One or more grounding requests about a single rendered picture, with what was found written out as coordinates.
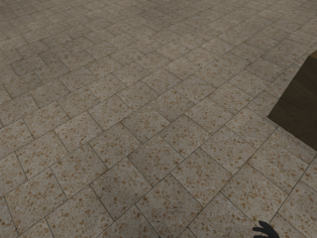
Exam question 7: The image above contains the right robot hand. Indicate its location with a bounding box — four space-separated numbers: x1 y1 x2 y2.
252 220 279 238

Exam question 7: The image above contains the pedestal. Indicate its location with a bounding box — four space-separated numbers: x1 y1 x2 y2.
267 50 317 152

